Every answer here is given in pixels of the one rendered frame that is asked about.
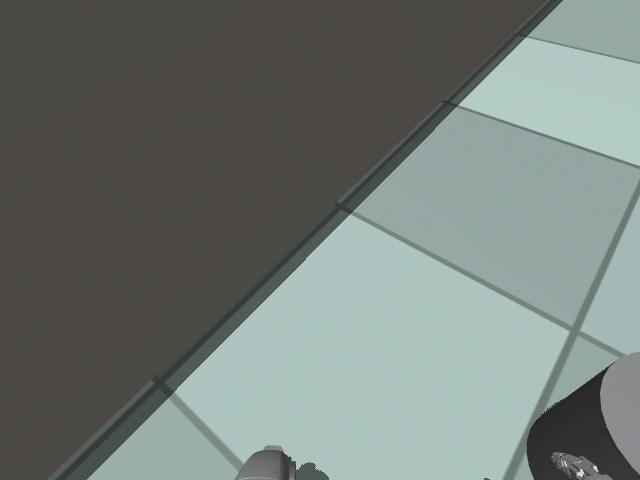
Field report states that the right robot hand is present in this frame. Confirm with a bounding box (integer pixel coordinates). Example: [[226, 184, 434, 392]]
[[551, 452, 613, 480]]

